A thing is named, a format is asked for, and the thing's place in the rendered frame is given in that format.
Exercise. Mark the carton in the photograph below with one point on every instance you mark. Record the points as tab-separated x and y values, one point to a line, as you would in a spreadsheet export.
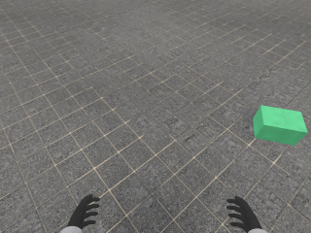
279	125

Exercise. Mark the robot right hand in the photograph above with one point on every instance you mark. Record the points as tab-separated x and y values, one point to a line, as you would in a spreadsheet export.
249	219

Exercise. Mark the robot left hand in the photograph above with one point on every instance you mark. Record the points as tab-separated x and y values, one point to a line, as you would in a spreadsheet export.
78	217

